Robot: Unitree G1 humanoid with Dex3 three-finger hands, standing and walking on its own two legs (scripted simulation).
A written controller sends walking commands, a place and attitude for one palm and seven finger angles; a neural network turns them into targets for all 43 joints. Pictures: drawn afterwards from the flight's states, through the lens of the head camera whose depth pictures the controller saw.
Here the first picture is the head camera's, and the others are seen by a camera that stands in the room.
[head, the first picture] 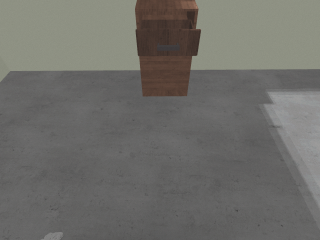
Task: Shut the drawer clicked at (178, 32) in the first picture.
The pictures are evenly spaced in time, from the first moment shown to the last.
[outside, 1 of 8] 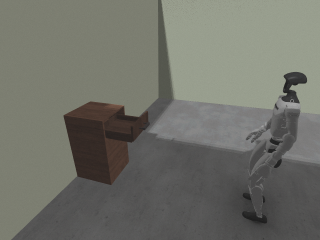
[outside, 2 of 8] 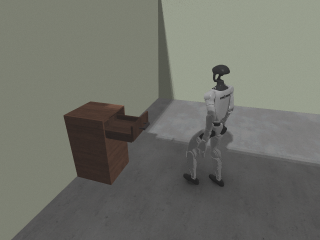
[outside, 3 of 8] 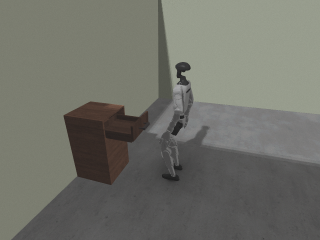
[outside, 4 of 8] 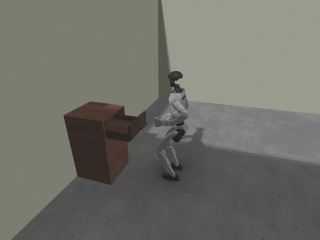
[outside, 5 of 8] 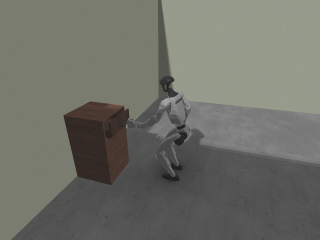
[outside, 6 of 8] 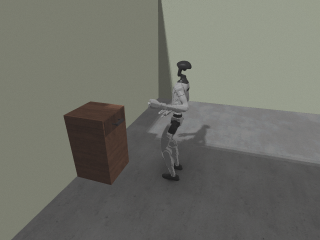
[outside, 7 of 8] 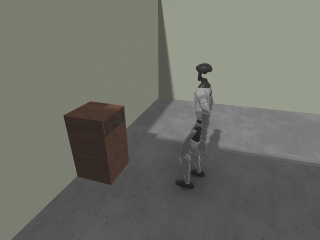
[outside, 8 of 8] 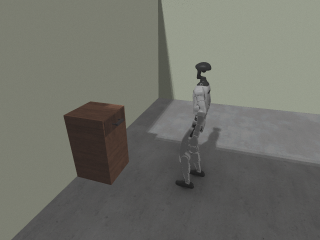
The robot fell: no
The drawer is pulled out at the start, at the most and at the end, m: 0.30 0.30 0.00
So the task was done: yes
